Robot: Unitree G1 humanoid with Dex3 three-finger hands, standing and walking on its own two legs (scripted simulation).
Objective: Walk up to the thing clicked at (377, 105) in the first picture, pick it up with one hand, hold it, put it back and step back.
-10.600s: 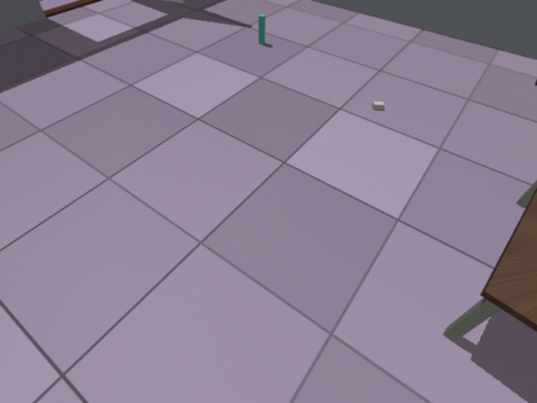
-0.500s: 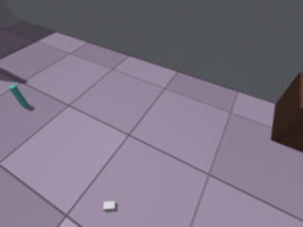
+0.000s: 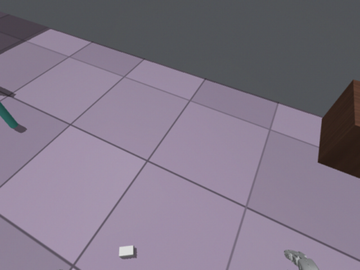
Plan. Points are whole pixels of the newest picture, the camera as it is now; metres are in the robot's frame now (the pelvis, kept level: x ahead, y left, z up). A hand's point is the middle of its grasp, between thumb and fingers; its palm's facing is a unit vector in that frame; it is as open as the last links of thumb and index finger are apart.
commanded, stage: walk up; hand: left
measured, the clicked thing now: (126, 251) +0.30 +0.24 -0.75
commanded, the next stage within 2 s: stand in 1.50 s
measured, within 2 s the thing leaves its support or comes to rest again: neither
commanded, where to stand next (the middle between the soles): +0.00 -0.02 m, yaw +2 degrees
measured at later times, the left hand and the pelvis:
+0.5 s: hand out of the picture +0.10 +0.23 -0.14, palm faces -0.02 -0.94 -0.34, open 7.3 cm; pelvis +0.00 -0.02 +0.01, yaw +0 degrees
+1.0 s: hand out of the picture +0.04 +0.24 -0.15, palm faces -0.01 -0.95 -0.33, open 7.4 cm; pelvis -0.02 -0.01 +0.01, yaw +0 degrees
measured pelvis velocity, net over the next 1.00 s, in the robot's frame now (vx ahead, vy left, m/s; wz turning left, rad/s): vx -0.02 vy -0.01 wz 0.00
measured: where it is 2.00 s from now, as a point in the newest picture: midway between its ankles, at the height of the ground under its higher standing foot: outside the picture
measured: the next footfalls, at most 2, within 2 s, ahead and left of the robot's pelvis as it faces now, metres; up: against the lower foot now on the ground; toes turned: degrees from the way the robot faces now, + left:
none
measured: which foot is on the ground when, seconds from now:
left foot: down 0.00-1.00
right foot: down 0.00-1.00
